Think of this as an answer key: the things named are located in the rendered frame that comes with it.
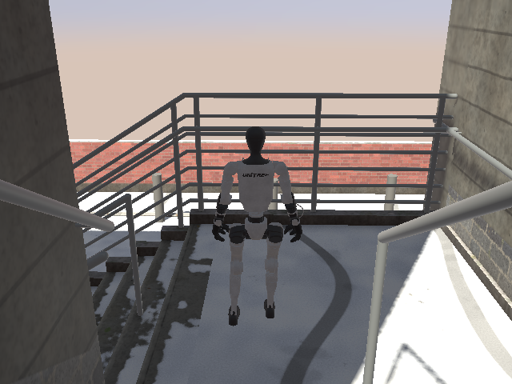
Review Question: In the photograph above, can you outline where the robot right upper arm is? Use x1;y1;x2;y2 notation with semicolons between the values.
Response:
272;161;293;204

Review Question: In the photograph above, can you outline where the left robot forearm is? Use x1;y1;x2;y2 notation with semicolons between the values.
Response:
214;193;228;226

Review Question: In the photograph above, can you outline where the robot right hand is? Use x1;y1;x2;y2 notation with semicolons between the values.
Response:
284;223;302;242

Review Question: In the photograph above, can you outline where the right robot forearm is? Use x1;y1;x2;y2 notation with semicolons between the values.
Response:
285;192;300;226

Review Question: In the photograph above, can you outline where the robot left shin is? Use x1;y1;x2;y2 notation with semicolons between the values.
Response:
230;261;241;315

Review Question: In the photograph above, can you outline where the humanoid robot head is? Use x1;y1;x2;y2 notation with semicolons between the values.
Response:
242;126;270;165

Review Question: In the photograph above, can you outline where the robot left hand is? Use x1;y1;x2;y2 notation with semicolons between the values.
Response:
212;224;230;242

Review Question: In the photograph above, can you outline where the robot left upper arm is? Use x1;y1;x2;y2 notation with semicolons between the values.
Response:
219;161;239;205

